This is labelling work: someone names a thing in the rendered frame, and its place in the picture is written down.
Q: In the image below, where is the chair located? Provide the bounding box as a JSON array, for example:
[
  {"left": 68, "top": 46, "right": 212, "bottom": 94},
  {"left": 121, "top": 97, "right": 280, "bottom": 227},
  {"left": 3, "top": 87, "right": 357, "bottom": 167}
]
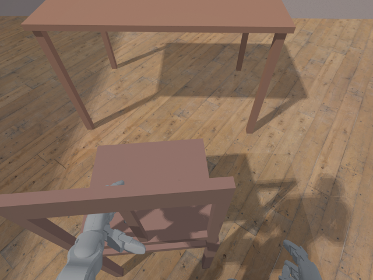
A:
[{"left": 0, "top": 138, "right": 236, "bottom": 277}]

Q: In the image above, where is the robot right hand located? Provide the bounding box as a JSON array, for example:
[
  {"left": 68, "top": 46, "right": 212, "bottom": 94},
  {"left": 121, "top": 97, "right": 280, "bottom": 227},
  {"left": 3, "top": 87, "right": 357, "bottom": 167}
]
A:
[{"left": 279, "top": 240, "right": 322, "bottom": 280}]

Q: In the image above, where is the table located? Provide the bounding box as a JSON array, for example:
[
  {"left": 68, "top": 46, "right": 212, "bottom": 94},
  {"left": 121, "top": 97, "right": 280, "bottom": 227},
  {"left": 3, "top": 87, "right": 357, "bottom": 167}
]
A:
[{"left": 21, "top": 0, "right": 296, "bottom": 134}]

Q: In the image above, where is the left robot forearm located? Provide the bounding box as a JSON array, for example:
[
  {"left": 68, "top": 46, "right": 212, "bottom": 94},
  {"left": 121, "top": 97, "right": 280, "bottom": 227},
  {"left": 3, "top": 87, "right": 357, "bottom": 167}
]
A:
[{"left": 56, "top": 231, "right": 105, "bottom": 280}]

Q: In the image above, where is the robot left hand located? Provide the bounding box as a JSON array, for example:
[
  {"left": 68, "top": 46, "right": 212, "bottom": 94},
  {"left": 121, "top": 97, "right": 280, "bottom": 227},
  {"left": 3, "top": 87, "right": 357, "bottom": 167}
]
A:
[{"left": 83, "top": 180, "right": 146, "bottom": 254}]

